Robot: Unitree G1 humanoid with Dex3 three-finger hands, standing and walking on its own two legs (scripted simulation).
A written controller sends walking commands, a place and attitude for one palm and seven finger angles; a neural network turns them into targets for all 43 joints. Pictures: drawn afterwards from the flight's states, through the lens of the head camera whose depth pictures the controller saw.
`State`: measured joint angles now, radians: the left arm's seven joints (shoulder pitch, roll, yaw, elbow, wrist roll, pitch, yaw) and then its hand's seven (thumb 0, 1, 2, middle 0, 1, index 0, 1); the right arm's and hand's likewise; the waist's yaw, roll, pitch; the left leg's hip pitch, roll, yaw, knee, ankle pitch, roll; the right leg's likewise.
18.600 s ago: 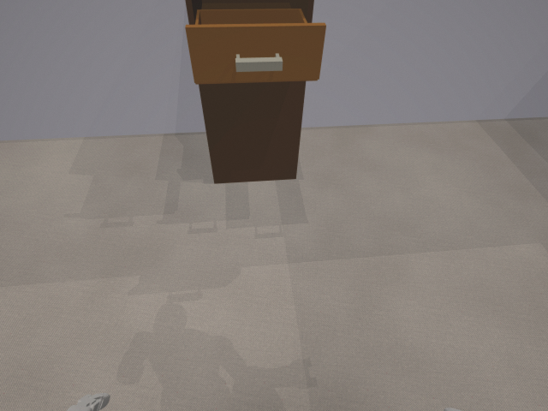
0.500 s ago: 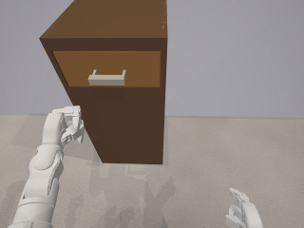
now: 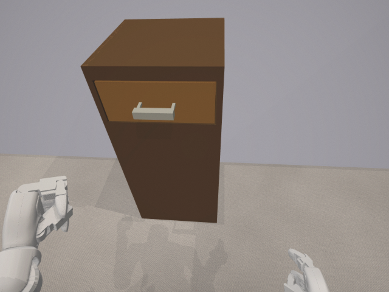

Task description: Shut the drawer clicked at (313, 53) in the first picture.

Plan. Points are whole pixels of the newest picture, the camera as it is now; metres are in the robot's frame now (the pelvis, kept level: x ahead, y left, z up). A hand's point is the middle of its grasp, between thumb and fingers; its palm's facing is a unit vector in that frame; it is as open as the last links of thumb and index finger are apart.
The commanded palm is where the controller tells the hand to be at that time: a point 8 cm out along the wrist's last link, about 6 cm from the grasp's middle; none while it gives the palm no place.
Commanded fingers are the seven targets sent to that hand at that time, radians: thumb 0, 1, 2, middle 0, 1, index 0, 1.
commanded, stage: draw the hand back to the body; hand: left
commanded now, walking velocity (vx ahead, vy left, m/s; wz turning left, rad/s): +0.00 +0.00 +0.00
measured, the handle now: (155, 109) +0.64 +0.21 +0.03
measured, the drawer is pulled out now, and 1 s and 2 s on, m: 0.00 0.00 0.00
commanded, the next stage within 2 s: step back with the hand held close in 0.26 s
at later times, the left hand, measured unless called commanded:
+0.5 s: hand (51, 205) +0.19 +0.25 +0.17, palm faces +0.39 -0.81 -0.43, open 3.2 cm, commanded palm +0.13 +0.28 +0.17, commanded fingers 0.00 0.90 0.90 -1.40 -1.60 -1.40 -1.60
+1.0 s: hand (24, 243) +0.14 +0.27 +0.15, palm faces +0.32 -0.81 -0.49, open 3.2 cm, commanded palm +0.08 +0.30 +0.17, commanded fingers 0.00 0.90 0.90 -1.40 -1.60 -1.40 -1.60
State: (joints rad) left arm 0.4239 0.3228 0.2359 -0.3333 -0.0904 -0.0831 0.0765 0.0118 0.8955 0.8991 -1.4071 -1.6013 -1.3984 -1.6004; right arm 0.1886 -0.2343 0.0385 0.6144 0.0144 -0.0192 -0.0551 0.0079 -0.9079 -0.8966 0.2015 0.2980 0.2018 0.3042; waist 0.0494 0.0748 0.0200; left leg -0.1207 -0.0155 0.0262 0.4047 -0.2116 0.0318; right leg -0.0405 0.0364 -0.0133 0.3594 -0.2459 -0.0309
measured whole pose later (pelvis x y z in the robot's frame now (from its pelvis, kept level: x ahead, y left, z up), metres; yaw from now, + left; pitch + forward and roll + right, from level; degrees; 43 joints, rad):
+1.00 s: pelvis -0.05 +0.02 -0.01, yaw +0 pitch +1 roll -2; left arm 0.63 0.40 0.36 -0.54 -0.06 -0.20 0.11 0.01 0.89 0.90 -1.41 -1.60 -1.40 -1.60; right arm 0.16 -0.23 -0.02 0.52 0.02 0.03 -0.07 0.01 -0.91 -0.90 0.20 0.30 0.20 0.30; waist 0.01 0.04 0.02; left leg -0.34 -0.03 0.04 0.47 -0.15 0.07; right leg -0.26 0.02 -0.01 0.43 -0.19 0.01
